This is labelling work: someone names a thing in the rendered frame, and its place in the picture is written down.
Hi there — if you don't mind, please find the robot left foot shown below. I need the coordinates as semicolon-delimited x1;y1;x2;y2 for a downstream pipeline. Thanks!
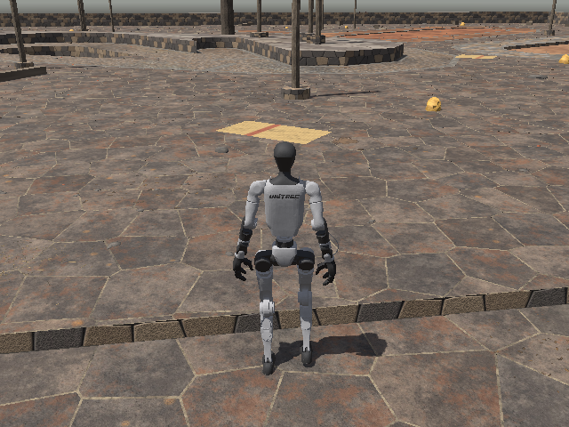
262;351;276;375

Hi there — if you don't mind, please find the robot left hand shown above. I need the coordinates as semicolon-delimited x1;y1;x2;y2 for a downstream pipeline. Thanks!
233;257;253;281

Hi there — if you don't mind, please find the right robot shin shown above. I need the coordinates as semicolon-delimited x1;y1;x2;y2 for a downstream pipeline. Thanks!
300;291;312;352

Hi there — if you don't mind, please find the right robot upper arm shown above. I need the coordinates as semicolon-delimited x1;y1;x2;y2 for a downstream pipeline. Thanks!
303;181;325;231

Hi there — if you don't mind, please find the left robot upper arm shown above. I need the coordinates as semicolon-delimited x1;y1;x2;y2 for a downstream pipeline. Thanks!
244;180;266;230

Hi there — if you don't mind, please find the left robot forearm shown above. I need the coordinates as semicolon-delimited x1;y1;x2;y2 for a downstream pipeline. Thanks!
235;217;252;259

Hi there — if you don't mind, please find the robot right hand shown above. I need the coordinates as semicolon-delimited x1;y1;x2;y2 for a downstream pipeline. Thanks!
316;260;336;286

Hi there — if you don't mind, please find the right robot forearm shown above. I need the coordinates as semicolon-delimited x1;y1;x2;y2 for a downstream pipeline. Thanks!
316;218;334;262

